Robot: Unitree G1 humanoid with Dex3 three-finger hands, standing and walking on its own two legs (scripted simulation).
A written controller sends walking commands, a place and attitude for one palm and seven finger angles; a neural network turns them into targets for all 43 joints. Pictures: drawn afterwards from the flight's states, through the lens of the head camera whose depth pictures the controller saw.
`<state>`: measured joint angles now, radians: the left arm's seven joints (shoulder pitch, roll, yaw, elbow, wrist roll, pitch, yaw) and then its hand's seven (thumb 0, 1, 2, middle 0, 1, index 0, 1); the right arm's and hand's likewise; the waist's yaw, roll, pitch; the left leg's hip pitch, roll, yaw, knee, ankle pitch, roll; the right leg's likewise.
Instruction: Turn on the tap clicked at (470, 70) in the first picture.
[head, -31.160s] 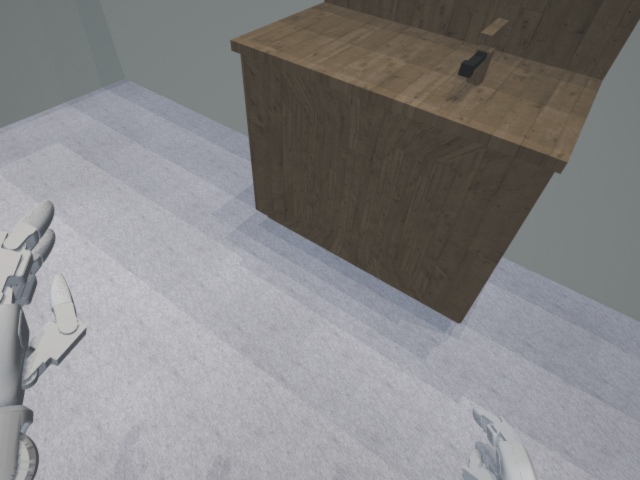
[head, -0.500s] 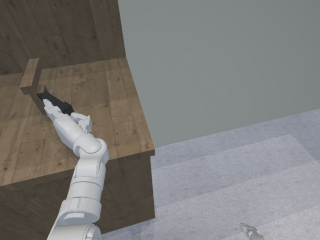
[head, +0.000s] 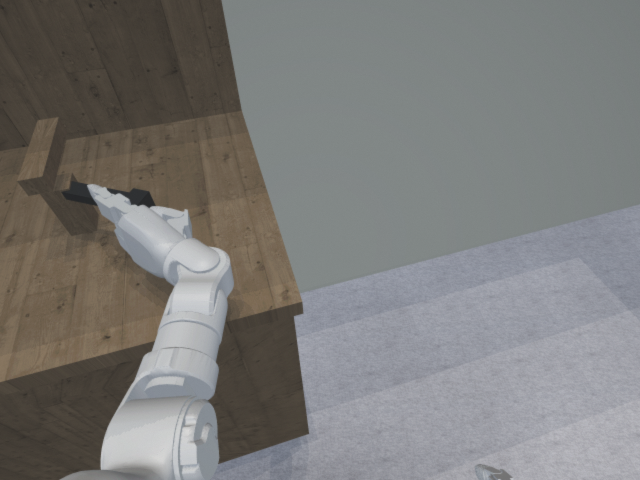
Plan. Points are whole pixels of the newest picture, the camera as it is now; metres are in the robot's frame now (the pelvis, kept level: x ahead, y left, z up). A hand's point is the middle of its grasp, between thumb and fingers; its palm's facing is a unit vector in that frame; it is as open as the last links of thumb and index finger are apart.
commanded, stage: push the lever round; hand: left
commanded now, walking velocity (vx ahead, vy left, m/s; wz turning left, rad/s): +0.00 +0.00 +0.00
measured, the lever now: (138, 204) +0.43 +0.26 +0.12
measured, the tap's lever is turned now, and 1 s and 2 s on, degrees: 57 73 73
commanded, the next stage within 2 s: lift the hand up off the lever in 0.38 s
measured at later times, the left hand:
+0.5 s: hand (192, 204) +0.45 +0.20 +0.11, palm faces +0.82 -0.56 -0.14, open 8.4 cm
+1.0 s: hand (191, 203) +0.44 +0.19 +0.11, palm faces +0.81 -0.57 -0.13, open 8.0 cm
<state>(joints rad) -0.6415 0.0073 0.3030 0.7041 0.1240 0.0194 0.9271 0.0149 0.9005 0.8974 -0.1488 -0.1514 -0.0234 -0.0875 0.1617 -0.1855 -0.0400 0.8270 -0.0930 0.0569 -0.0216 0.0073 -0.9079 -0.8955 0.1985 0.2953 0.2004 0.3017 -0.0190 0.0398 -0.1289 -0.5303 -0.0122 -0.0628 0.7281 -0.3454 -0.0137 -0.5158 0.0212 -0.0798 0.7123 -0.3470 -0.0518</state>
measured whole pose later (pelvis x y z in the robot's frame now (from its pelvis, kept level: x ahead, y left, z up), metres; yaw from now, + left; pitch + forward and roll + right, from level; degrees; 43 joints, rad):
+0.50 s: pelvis +0.01 +0.00 +0.00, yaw +0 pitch +10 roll +0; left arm -0.72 0.04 0.34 0.79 0.14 0.00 0.93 0.01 0.89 0.89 -0.15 -0.15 -0.04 -0.10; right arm 0.19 -0.20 -0.05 0.83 -0.10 0.05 0.00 0.01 -0.91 -0.90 0.20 0.30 0.20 0.30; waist -0.04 0.04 -0.13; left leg -0.56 -0.01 -0.06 0.73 -0.35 -0.02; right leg -0.54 0.03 -0.08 0.71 -0.35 -0.05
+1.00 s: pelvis +0.01 +0.00 +0.01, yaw -1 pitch +8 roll +0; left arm -0.66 0.02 0.34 0.68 0.12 0.06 0.91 0.02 0.89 0.89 -0.15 -0.15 -0.12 -0.13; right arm 0.20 -0.20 -0.06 0.82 -0.10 0.05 0.00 0.01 -0.91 -0.90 0.20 0.30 0.20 0.30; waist -0.04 0.04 -0.12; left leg -0.48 0.00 -0.05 0.69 -0.35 -0.01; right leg -0.47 0.03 -0.07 0.66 -0.34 -0.05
